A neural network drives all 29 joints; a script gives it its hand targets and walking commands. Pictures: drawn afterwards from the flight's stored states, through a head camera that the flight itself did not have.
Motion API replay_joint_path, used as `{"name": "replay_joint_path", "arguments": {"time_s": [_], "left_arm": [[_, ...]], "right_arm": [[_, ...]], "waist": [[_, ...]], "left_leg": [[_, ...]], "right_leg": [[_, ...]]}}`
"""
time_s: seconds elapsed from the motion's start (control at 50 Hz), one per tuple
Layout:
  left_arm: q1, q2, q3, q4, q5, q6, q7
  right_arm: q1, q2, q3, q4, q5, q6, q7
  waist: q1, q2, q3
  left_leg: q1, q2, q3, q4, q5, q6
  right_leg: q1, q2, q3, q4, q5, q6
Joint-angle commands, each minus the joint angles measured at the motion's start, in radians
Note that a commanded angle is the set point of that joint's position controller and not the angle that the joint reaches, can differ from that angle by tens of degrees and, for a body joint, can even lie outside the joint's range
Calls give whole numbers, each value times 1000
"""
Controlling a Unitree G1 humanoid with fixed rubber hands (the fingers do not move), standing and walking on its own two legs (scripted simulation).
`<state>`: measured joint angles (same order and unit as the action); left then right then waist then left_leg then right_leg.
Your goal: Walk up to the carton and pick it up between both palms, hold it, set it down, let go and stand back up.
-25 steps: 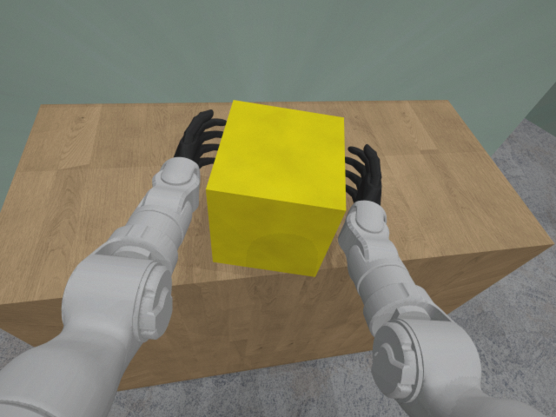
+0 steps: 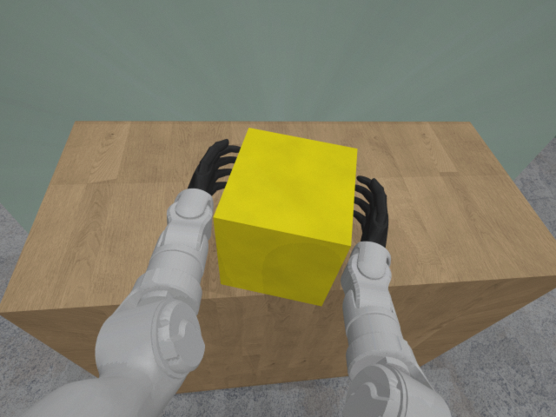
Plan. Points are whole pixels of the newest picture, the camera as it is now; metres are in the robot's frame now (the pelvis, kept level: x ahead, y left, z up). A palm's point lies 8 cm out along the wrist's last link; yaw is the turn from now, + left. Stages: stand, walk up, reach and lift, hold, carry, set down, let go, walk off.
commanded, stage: reach and lift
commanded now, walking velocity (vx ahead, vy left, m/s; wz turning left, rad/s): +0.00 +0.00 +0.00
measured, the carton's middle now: (286, 219) +0.40 -0.05 +0.05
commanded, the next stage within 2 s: none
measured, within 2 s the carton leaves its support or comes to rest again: leaves its support in 1.24 s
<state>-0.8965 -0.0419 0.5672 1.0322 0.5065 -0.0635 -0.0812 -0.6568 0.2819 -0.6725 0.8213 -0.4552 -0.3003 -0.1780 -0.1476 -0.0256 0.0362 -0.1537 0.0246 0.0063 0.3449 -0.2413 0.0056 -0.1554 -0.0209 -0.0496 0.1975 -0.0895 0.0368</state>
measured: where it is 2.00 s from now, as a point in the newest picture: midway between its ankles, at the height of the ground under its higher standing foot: outside the picture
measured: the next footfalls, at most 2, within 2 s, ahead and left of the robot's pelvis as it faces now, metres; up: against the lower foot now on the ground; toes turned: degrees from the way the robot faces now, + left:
none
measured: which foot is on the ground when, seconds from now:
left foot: down 0.00-1.00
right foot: down 0.00-1.00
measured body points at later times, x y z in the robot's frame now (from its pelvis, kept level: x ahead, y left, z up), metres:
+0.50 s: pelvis +0.00 +0.00 +0.00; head +0.05 +0.03 +0.45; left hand +0.45 +0.07 +0.08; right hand +0.36 -0.18 +0.06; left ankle -0.04 +0.11 -0.75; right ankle +0.00 -0.14 -0.75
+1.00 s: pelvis +0.00 +0.00 +0.00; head +0.05 +0.02 +0.45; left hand +0.45 +0.07 +0.08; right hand +0.36 -0.18 +0.06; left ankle -0.04 +0.11 -0.75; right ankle +0.00 -0.14 -0.75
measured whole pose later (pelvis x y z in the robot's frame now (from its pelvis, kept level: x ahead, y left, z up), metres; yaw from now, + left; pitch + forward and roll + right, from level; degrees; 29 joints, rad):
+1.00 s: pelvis +0.00 +0.00 +0.00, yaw +0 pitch +4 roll -2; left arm -0.90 -0.02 0.50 1.02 0.46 -0.06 -0.07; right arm -0.66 0.24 -0.60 0.91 -0.35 -0.38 -0.22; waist -0.13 -0.04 0.03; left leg -0.17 0.03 0.03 0.33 -0.22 0.00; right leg -0.18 -0.02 -0.06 0.18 -0.07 0.03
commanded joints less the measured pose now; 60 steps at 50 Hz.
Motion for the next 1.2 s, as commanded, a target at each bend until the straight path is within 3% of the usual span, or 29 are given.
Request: {"name": "replay_joint_path", "arguments": {"time_s": [0.0,0.38,0.4,0.44,0.76,0.92,1.04,1.18], "left_arm": [[-371,-479,-213,55,21,22,-126],[-335,-506,-269,22,3,59,-119],[-361,-486,-261,5,-3,41,-114],[-375,-485,-271,16,-10,20,-103],[-376,-478,-260,57,-19,-8,-101],[-375,-487,-273,60,-20,-9,-101],[-419,-495,-289,27,-28,-40,-88],[-530,-548,-356,-18,-43,-179,-43]], "right_arm": [[-469,415,342,78,-47,-23,117],[-471,371,358,85,1,-45,96],[-487,406,382,95,3,-56,101],[-500,414,387,116,2,-72,106],[-492,427,386,166,-4,-73,88],[-507,432,406,162,13,-86,75],[-541,433,410,155,11,-119,70],[-621,431,407,210,-32,-263,80]], "waist": [[-2,63,-385],[3,90,-394],[43,96,-411],[46,102,-425],[45,72,-404],[48,80,-423],[51,94,-488],[48,134,-649]], "left_leg": [[-20,-54,92,-41,359,-45],[15,-44,86,-31,393,-54],[21,-31,99,-28,413,-46],[15,-25,97,-25,437,-47],[-58,-32,92,-54,321,-27],[-59,-33,90,-51,329,-28],[-47,-30,90,-38,375,-37],[20,-11,75,11,571,-74]], "right_leg": [[331,58,-77,84,446,19],[262,62,-99,57,381,0],[278,51,-90,78,396,-5],[284,50,-85,86,405,-10],[331,38,-68,75,396,-13],[325,38,-71,72,409,-13],[306,42,-80,78,437,-14],[264,59,-106,96,511,-38]]}}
